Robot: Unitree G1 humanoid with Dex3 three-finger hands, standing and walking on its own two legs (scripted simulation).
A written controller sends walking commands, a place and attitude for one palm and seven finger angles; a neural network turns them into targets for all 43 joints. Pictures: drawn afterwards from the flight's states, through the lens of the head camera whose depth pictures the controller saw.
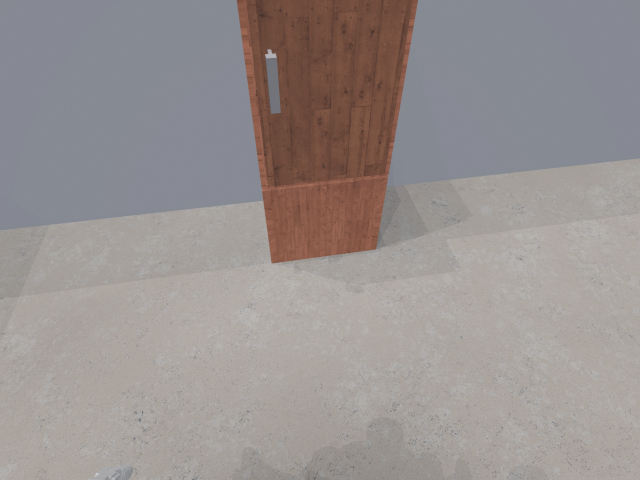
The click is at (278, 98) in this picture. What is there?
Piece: cupboard door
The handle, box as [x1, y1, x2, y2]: [265, 49, 280, 113]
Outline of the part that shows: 268,49 268,53 265,54 270,110 271,113 280,112 277,67 275,53 272,54 270,49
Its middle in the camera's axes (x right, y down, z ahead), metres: -0.13 -0.41 +1.01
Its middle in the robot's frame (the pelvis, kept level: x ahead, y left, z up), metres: +1.03 +0.19 +0.02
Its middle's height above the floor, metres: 0.79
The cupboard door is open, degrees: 0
